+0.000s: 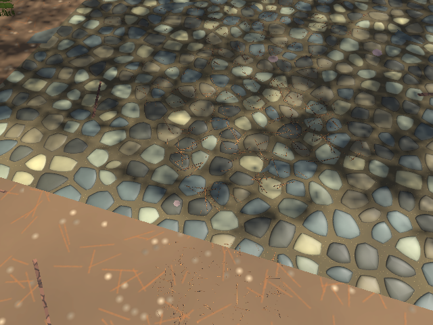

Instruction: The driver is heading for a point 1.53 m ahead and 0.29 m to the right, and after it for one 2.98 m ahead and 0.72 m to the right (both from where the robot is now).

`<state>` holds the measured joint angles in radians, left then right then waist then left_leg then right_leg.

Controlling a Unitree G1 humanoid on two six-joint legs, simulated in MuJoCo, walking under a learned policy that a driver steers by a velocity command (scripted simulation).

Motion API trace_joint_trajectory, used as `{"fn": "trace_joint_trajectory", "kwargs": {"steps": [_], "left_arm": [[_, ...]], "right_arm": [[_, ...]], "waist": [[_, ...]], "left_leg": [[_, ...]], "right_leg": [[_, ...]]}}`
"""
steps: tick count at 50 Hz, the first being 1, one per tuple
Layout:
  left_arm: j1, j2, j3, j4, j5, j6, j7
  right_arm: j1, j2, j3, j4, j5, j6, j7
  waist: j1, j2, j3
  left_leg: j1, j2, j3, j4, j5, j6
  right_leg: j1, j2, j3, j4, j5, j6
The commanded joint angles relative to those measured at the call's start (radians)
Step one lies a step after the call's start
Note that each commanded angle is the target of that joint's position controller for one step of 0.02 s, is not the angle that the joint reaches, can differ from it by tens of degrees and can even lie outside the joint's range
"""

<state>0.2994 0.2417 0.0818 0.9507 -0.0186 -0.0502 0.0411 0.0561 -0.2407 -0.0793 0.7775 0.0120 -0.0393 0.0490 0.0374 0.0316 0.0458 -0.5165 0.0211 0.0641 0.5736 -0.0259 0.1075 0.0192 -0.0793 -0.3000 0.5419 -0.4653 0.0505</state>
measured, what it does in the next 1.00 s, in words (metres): walks ahead: right foot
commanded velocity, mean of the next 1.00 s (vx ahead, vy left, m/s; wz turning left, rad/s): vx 0.06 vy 0.00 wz -0.03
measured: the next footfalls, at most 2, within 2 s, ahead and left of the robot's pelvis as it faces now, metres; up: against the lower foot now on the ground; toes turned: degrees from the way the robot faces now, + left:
right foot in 0.50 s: +0.21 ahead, -0.15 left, +0.00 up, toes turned +10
right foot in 1.04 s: +0.16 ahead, -0.20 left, +0.00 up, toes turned -16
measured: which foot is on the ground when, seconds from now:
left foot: down 0.00-1.00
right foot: up 0.00-0.48, down 0.50-0.72, up 0.74-1.00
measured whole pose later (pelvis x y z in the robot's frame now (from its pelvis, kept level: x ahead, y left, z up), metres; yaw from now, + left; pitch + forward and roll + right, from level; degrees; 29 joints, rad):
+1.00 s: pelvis +0.14 -0.05 +0.02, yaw -5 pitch +3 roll +0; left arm 0.11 0.28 0.08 0.66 -0.03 0.04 -0.02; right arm 0.18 -0.28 -0.09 0.71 0.01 0.02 -0.04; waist -0.03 0.01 0.03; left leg -0.27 0.08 0.15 0.51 -0.28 -0.01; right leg -0.44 -0.04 -0.03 0.77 -0.35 0.04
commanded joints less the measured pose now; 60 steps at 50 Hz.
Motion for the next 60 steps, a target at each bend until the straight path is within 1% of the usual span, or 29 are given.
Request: {"fn": "trace_joint_trajectory", "kwargs": {"steps": [1,2,3,4,6,8,12,16,20,23,26,27,28,31,33,35,36,38,39,41,46,49,51,52,53,54,55,57,60], "left_arm": [[0.043,0.039,-0.004,-0.122,0.065,-0.027,-0.012],[0.068,0.089,-0.006,-0.124,0.022,-0.046,-0.025],[-0.044,0.129,0.006,-0.147,-0.011,-0.048,-0.025],[-0.093,0.130,0.007,-0.156,-0.004,-0.043,-0.014],[-0.098,0.156,0.023,-0.154,0.025,-0.010,0.008],[-0.085,0.137,0.024,-0.168,0.029,0.015,0.014],[-0.126,0.123,0.021,-0.193,0.038,0.031,0.028],[-0.155,0.117,0.015,-0.200,0.028,0.041,0.027],[-0.164,0.084,-0.003,-0.188,0.024,0.034,0.010],[-0.156,0.111,0.001,-0.188,0.015,0.024,-0.005],[-0.149,0.171,0.007,-0.208,0.031,0.012,-0.016],[-0.161,0.230,0.021,-0.214,0.027,0.016,-0.017],[-0.142,0.218,0.029,-0.204,0.013,0.022,-0.022],[-0.141,0.186,0.026,-0.224,0.017,0.029,-0.021],[-0.138,0.189,0.030,-0.242,0.016,0.032,-0.014],[-0.159,0.173,0.028,-0.270,0.009,0.039,-0.011],[-0.170,0.153,0.023,-0.285,0.004,0.042,-0.011],[-0.158,0.137,0.020,-0.310,0.010,0.049,-0.018],[-0.166,0.168,0.034,-0.313,0.011,0.055,-0.021],[-0.133,0.152,0.037,-0.296,-0.001,0.073,-0.019],[-0.200,0.088,0.004,-0.350,-0.007,0.081,-0.044],[-0.181,0.120,0.016,-0.371,-0.008,0.085,-0.065],[-0.113,0.135,0.032,-0.353,-0.002,0.090,-0.066],[-0.072,0.182,0.050,-0.352,0.004,0.090,-0.056],[-0.038,0.319,0.079,-0.380,0.018,0.085,-0.037],[-0.032,0.319,0.068,-0.403,0.051,0.062,-0.048],[-0.048,0.286,0.060,-0.399,0.055,0.045,-0.056],[-0.140,0.224,0.043,-0.401,0.019,0.039,-0.044],[-0.181,0.205,0.031,-0.414,0.017,0.051,-0.028]], "right_arm": [[0.241,-0.332,-0.090,-0.014,-0.029,0.002,-0.040],[0.262,-0.290,-0.074,-0.055,-0.037,-0.003,-0.026],[0.218,-0.238,-0.063,-0.073,-0.026,-0.005,-0.020],[0.155,-0.197,-0.053,-0.076,0.001,-0.006,-0.022],[0.081,-0.154,-0.041,-0.094,0.000,0.000,-0.033],[0.080,-0.168,-0.044,-0.103,-0.019,0.000,-0.039],[0.108,-0.195,-0.050,-0.118,-0.009,0.012,-0.065],[0.094,-0.151,-0.026,-0.131,-0.015,0.031,-0.084],[0.085,-0.086,0.009,-0.099,-0.049,0.023,-0.076],[0.088,-0.109,0.012,-0.074,-0.050,0.017,-0.059],[0.133,-0.135,0.007,-0.064,-0.033,0.017,-0.070],[0.188,-0.144,-0.001,-0.068,-0.040,0.013,-0.074],[0.150,-0.131,-0.003,-0.077,-0.039,0.015,-0.080],[0.082,-0.102,-0.011,-0.105,-0.030,0.040,-0.088],[0.089,-0.088,-0.017,-0.118,-0.028,0.050,-0.085],[0.119,-0.097,-0.029,-0.118,-0.029,0.051,-0.081],[0.140,-0.117,-0.038,-0.115,-0.030,0.052,-0.081],[0.153,-0.154,-0.042,-0.124,-0.038,0.043,-0.082],[0.165,-0.144,-0.035,-0.136,-0.042,0.029,-0.086],[0.082,-0.151,-0.034,-0.152,-0.027,0.016,-0.091],[0.087,-0.187,-0.050,-0.135,-0.020,0.040,-0.100],[0.115,-0.215,-0.060,-0.123,0.000,0.047,-0.096],[0.119,-0.196,-0.055,-0.114,0.017,0.045,-0.091],[0.171,-0.158,-0.047,-0.093,0.003,0.041,-0.084],[0.153,-0.091,-0.022,-0.138,-0.053,0.040,-0.076],[0.066,-0.122,-0.028,-0.176,-0.043,0.033,-0.080],[0.024,-0.160,-0.037,-0.178,-0.015,0.035,-0.084],[0.043,-0.169,-0.045,-0.148,-0.022,0.044,-0.102],[0.087,-0.155,-0.046,-0.134,-0.026,0.049,-0.100]], "waist": [[-0.032,0.233,-0.305],[-0.082,0.124,-0.535],[-0.103,0.035,-0.428],[-0.075,-0.024,-0.287],[-0.019,-0.041,-0.194],[0.001,0.005,-0.191],[-0.014,0.035,-0.214],[-0.034,0.068,-0.202],[-0.051,0.092,-0.171],[-0.051,0.092,-0.127],[-0.049,0.008,-0.122],[-0.102,-0.099,-0.143],[-0.083,-0.182,-0.146],[-0.060,-0.234,-0.109],[-0.058,-0.229,-0.122],[-0.066,-0.142,-0.144],[-0.066,-0.036,-0.141],[-0.058,0.188,-0.145],[-0.068,0.111,-0.144],[-0.023,0.016,-0.114],[-0.060,0.107,-0.133],[-0.058,0.142,-0.160],[-0.024,0.122,-0.162],[-0.022,0.017,-0.163],[-0.039,-0.309,-0.160],[0.020,-0.288,-0.232],[0.031,-0.193,-0.212],[-0.026,-0.118,-0.154],[-0.064,-0.146,-0.167]], "left_leg": [[0.785,0.270,-0.525,0.009,0.859,0.250],[0.840,0.375,-0.717,-0.111,0.640,0.353],[0.745,0.316,-0.600,-0.147,0.523,0.304],[0.596,0.258,-0.485,-0.174,0.410,0.246],[0.350,0.194,-0.401,-0.227,0.297,0.194],[0.259,0.166,-0.379,-0.249,0.311,0.187],[0.272,0.136,-0.377,-0.237,0.243,0.162],[0.288,0.126,-0.375,-0.249,-0.013,0.119],[0.212,0.118,-0.316,-0.270,-0.104,0.105],[0.219,0.137,-0.322,-0.237,-0.093,0.106],[0.280,0.091,-0.297,-0.120,-0.014,0.028],[0.258,0.014,-0.232,-0.067,-0.074,-0.003],[0.278,-0.046,-0.128,-0.018,-0.111,-0.035],[0.232,-0.076,-0.065,0.067,-0.201,-0.062],[0.242,-0.063,-0.077,0.054,-0.208,-0.048],[0.327,-0.006,-0.112,-0.016,-0.164,-0.018],[0.371,0.066,-0.187,-0.089,-0.122,0.018],[0.431,0.370,-0.486,-0.217,0.160,0.194],[0.436,0.423,-0.517,-0.221,0.287,0.248],[0.407,0.358,-0.362,-0.215,0.274,0.191],[0.380,0.242,-0.094,-0.203,0.261,0.112],[0.400,0.275,-0.070,-0.160,0.215,0.089],[0.338,0.249,-0.015,-0.063,0.086,0.017],[0.220,0.202,0.055,0.076,-0.055,-0.060],[-0.104,0.074,0.124,0.433,-0.588,-0.167],[-0.213,-0.010,-0.066,0.623,-0.698,-0.188],[-0.229,0.005,-0.120,0.691,-0.624,-0.179],[-0.227,0.031,-0.143,0.641,-0.455,-0.167],[-0.124,0.001,-0.134,0.604,-0.344,-0.178]], "right_leg": [[-0.601,0.101,0.147,0.836,-0.251,0.039],[-0.648,0.108,0.379,0.965,-0.263,0.024],[-0.692,0.071,0.392,0.947,-0.164,0.004],[-0.727,0.034,0.373,0.863,-0.063,-0.003],[-0.630,-0.013,0.383,0.746,0.031,-0.006],[-0.573,0.000,0.377,0.689,0.062,-0.003],[-0.632,0.025,0.392,0.571,0.143,0.023],[-0.650,0.002,0.399,0.445,0.235,0.040],[-0.453,-0.023,0.381,0.236,0.265,0.033],[-0.360,0.011,0.338,0.106,0.210,0.006],[-0.291,-0.024,0.397,-0.055,0.562,-0.049],[-0.259,-0.055,0.441,-0.017,0.696,-0.081],[-0.311,-0.059,0.480,-0.048,0.609,-0.116],[-0.351,-0.107,0.620,-0.113,0.493,-0.174],[-0.361,-0.100,0.649,-0.093,0.472,-0.183],[-0.440,-0.038,0.585,-0.017,0.406,-0.137],[-0.514,0.026,0.503,0.082,0.322,-0.091],[-0.661,0.090,0.358,0.411,-0.101,-0.030],[-0.708,0.067,0.391,0.614,-0.180,-0.018],[-0.725,0.027,0.412,0.681,-0.089,-0.005],[-0.548,0.030,0.284,0.353,0.065,0.010],[-0.433,0.063,0.229,0.162,0.130,-0.017],[-0.278,0.110,0.198,-0.037,0.280,-0.065],[-0.139,0.073,0.292,-0.111,0.447,-0.107],[0.036,-0.226,0.708,-0.123,0.873,-0.234],[-0.013,-0.343,0.861,-0.148,0.937,-0.422],[-0.043,-0.287,0.784,-0.169,0.826,-0.409],[-0.115,-0.177,0.666,-0.166,0.654,-0.298],[-0.207,-0.118,0.617,-0.182,0.619,-0.278]]}}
